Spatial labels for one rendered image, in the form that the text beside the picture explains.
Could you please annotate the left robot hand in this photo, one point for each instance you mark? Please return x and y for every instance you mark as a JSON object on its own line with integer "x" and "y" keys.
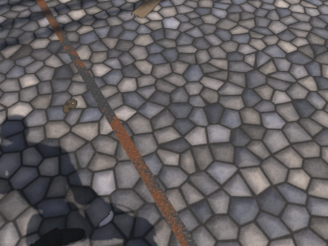
{"x": 57, "y": 237}

